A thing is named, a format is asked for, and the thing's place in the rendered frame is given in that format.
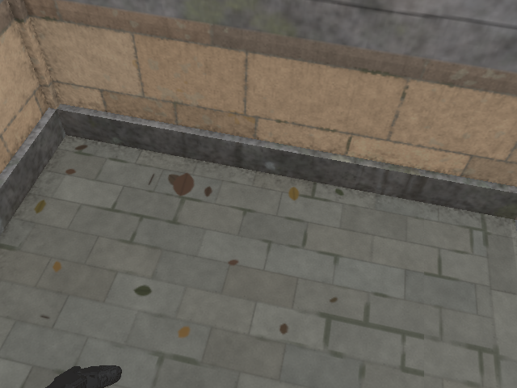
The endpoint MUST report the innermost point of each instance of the robot left hand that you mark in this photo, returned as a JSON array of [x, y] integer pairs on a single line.
[[91, 377]]

